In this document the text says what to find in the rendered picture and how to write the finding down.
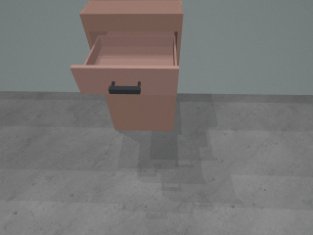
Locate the handle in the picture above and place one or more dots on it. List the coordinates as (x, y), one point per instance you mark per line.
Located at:
(133, 90)

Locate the cabinet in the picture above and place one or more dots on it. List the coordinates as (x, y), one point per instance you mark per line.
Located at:
(136, 18)

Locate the drawer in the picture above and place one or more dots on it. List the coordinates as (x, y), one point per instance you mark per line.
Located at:
(127, 60)

